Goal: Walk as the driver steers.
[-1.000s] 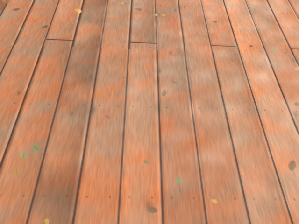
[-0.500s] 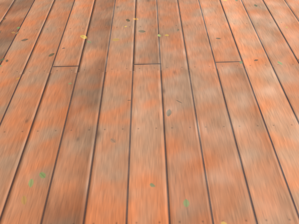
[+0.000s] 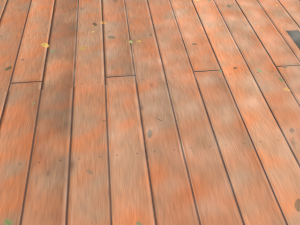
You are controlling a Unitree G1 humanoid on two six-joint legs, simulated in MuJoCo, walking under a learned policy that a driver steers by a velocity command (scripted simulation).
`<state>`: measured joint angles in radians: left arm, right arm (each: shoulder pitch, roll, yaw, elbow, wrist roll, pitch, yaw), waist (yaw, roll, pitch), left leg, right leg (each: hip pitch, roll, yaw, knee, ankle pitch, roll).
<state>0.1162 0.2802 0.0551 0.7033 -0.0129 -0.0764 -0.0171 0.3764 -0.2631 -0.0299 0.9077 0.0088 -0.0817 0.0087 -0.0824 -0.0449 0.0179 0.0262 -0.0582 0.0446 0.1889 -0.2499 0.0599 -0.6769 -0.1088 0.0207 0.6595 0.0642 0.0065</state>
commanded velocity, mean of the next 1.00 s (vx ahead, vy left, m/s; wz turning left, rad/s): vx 0.50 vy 0.00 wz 0.00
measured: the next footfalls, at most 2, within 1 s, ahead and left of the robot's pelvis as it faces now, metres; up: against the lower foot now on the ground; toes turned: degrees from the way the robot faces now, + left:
right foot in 0.16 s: +0.29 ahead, -0.13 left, +0.00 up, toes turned -2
left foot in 0.68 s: +0.59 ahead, +0.11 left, +0.00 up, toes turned +3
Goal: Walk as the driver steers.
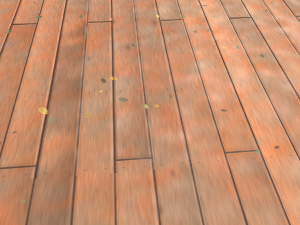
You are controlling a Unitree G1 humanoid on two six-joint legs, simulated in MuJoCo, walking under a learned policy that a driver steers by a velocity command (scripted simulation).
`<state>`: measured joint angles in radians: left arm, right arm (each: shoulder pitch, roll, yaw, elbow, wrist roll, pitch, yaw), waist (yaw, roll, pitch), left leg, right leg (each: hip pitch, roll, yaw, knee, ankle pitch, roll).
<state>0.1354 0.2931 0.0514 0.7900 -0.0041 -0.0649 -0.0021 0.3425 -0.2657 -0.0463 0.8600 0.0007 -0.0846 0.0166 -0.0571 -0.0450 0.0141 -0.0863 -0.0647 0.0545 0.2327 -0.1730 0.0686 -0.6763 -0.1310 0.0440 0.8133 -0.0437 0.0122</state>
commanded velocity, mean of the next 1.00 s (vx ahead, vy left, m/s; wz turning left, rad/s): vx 0.43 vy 0.00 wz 0.23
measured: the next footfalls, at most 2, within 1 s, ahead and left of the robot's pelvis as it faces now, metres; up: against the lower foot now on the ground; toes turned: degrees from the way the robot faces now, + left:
right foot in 0.22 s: +0.31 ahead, -0.15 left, +0.00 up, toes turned -2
left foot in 0.76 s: +0.60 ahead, +0.10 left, +0.00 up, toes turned +14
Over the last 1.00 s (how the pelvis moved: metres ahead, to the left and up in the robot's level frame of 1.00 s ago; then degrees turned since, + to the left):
0.58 0.03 0.00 0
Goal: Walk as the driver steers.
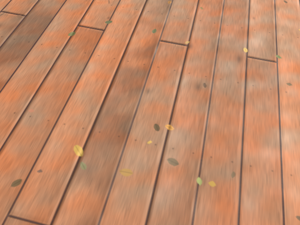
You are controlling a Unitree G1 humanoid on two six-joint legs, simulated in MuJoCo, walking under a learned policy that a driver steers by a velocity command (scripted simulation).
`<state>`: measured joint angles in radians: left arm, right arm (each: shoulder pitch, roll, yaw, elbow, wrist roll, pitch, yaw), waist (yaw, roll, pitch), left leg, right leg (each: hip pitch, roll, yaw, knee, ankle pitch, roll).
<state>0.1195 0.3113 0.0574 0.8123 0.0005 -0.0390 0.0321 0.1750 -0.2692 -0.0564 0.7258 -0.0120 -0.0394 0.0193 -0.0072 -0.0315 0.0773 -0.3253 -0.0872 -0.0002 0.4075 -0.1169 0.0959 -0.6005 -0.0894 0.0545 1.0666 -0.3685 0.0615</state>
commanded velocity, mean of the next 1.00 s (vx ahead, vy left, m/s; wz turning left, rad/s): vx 0.03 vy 0.00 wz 0.05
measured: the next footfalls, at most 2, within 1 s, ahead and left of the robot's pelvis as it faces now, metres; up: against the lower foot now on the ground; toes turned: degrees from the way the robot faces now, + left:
right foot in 0.20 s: +0.15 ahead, -0.17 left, +0.00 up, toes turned +1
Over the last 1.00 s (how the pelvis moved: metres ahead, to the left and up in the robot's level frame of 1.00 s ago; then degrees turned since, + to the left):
0.52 0.01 -0.01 16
